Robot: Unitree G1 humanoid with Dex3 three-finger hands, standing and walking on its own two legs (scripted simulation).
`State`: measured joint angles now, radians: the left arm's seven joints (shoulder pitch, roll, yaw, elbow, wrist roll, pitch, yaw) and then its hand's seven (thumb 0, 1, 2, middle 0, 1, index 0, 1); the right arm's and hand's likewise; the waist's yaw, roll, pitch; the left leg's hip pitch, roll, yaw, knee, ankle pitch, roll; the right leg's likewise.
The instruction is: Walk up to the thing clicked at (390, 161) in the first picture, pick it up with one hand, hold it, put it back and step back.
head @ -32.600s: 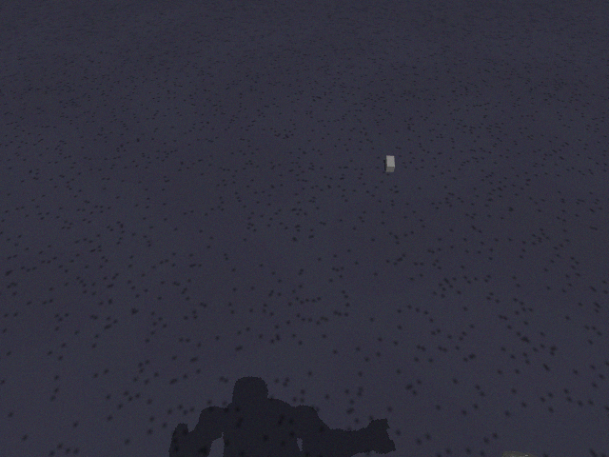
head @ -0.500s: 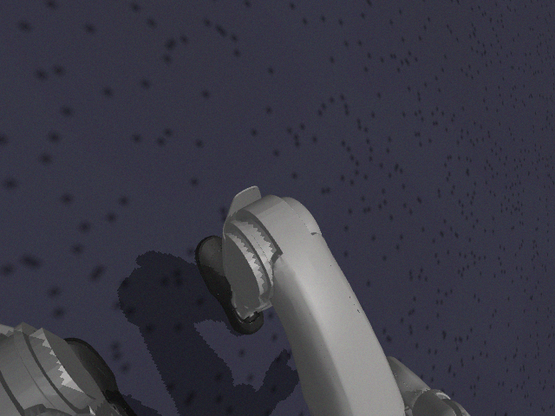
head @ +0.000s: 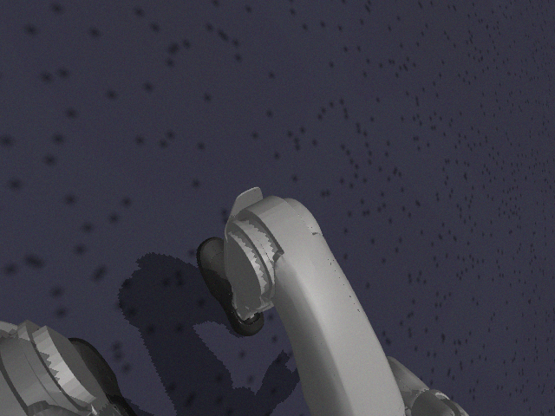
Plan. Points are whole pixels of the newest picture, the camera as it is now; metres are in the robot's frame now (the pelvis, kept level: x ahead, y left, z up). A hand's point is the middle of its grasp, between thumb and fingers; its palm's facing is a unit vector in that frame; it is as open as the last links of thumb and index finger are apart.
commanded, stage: close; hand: left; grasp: from above
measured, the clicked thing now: out of the picture +0.53 +0.32 -0.29
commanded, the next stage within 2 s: settle in 0.14 s
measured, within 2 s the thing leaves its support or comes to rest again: leaves its support in 0.48 s
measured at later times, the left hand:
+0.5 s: hand out of the picture +0.52 +0.32 -0.24, palm faces -0.42 -0.13 -0.90, open 6.8 cm
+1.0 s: hand out of the picture +0.51 +0.33 -0.15, palm faces -0.42 -0.10 -0.90, open 6.8 cm
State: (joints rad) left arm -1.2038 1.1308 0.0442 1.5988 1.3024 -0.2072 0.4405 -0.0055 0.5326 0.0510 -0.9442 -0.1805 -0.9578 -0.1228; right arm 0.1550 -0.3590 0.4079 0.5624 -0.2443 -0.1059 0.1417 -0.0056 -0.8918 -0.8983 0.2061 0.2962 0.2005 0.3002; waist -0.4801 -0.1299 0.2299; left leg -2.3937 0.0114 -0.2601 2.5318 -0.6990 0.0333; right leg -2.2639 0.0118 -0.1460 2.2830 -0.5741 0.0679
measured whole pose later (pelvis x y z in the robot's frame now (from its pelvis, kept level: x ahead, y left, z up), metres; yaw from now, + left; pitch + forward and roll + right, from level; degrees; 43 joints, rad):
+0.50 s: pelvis +0.00 +0.00 +0.00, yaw +0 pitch +30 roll -17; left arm -1.19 1.12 0.09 1.52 1.30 -0.20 0.39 0.00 0.49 0.03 -1.03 -0.10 -1.04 -0.07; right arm 0.17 -0.36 0.39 0.55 -0.23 -0.08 0.15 -0.01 -0.90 -0.90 0.21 0.30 0.20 0.30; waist -0.47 -0.12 0.23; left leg -2.40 0.01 -0.26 2.53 -0.70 0.03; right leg -2.27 0.00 -0.15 2.28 -0.58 0.06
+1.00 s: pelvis +0.00 +0.00 +0.02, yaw +4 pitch +34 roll -15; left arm -1.13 0.91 0.00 1.28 1.25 -0.14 0.17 0.00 0.51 0.00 -1.03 -0.10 -1.04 -0.06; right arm 0.21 -0.33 0.21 0.56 -0.15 0.02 0.14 -0.01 -0.89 -0.90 0.21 0.30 0.20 0.30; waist -0.37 -0.02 0.06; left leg -2.38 -0.01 -0.19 2.44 -0.67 0.04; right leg -2.26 -0.03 -0.10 2.24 -0.59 0.04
